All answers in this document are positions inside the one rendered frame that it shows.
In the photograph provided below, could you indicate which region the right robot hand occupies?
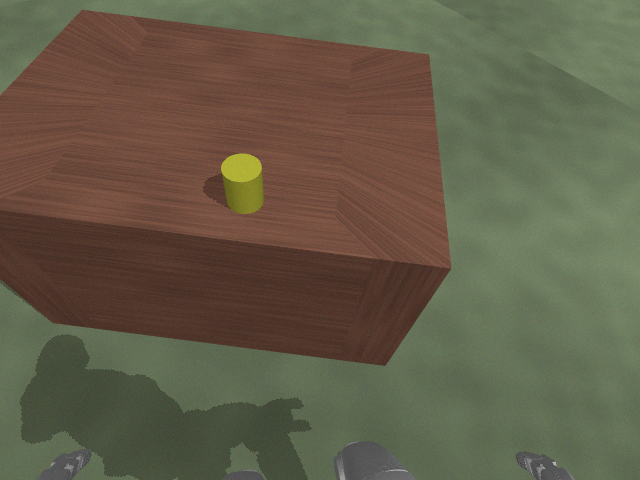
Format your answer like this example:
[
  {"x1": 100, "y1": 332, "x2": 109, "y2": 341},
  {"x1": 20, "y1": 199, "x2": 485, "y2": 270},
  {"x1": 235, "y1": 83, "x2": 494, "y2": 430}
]
[{"x1": 516, "y1": 452, "x2": 575, "y2": 480}]

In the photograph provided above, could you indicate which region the can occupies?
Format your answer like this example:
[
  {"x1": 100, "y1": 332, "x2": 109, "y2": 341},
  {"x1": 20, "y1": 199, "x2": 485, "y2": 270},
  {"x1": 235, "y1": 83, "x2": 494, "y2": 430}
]
[{"x1": 221, "y1": 153, "x2": 264, "y2": 214}]

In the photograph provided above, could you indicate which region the left robot hand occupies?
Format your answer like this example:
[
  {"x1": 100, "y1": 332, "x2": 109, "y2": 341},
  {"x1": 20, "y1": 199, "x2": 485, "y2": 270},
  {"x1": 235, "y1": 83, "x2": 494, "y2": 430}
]
[{"x1": 36, "y1": 449, "x2": 91, "y2": 480}]

